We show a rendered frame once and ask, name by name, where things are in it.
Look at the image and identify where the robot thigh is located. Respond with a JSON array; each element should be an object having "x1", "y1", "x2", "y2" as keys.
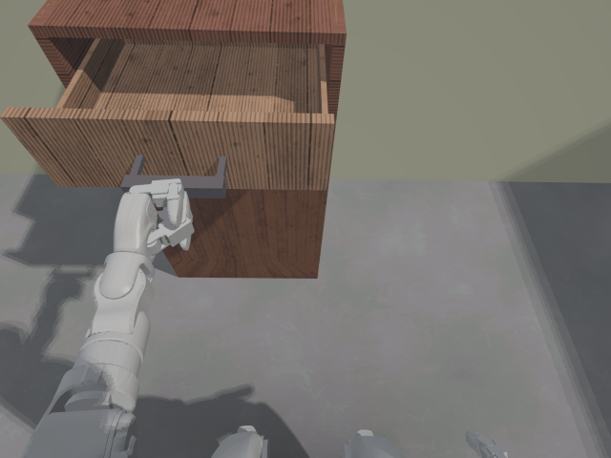
[
  {"x1": 211, "y1": 432, "x2": 270, "y2": 458},
  {"x1": 341, "y1": 436, "x2": 403, "y2": 458}
]

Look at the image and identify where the robot left upper arm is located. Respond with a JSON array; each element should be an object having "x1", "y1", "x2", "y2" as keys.
[{"x1": 27, "y1": 408, "x2": 138, "y2": 458}]

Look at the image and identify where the drawer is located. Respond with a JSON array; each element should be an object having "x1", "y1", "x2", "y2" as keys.
[{"x1": 0, "y1": 38, "x2": 334, "y2": 191}]

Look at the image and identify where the robot right hand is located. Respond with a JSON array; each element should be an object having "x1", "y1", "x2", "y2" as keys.
[{"x1": 466, "y1": 430, "x2": 508, "y2": 458}]

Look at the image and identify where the robot left hand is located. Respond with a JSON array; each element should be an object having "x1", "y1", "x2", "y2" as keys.
[{"x1": 114, "y1": 178, "x2": 195, "y2": 262}]

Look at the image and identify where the cabinet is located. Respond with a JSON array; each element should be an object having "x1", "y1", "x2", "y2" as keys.
[{"x1": 28, "y1": 0, "x2": 347, "y2": 279}]

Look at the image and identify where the handle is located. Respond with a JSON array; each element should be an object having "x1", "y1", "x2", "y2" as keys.
[{"x1": 120, "y1": 155, "x2": 227, "y2": 198}]

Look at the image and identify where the robot right thigh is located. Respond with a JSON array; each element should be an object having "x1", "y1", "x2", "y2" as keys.
[{"x1": 341, "y1": 436, "x2": 403, "y2": 458}]

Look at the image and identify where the robot left forearm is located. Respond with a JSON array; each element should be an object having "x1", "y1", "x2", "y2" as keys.
[{"x1": 21, "y1": 251, "x2": 155, "y2": 458}]

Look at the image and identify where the robot left thigh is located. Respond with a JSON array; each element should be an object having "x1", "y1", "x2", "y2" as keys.
[{"x1": 211, "y1": 432, "x2": 270, "y2": 458}]

